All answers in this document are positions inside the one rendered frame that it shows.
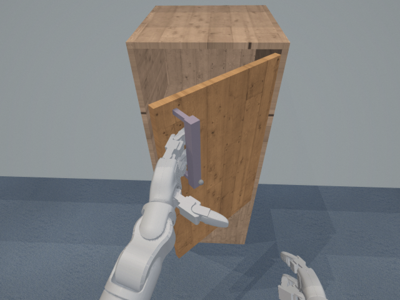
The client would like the left robot forearm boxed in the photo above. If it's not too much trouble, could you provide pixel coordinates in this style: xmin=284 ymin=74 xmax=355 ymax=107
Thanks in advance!
xmin=99 ymin=201 xmax=176 ymax=300

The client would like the handle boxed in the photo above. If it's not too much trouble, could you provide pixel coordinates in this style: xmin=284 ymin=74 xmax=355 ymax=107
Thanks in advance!
xmin=172 ymin=108 xmax=201 ymax=189

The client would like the robot left hand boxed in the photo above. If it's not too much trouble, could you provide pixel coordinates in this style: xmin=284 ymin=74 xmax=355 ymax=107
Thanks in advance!
xmin=149 ymin=128 xmax=229 ymax=228

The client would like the cupboard door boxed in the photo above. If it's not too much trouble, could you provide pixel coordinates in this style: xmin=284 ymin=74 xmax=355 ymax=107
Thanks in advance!
xmin=148 ymin=53 xmax=281 ymax=258

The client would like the robot right hand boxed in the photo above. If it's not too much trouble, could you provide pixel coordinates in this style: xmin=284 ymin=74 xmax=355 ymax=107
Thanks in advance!
xmin=278 ymin=251 xmax=326 ymax=300

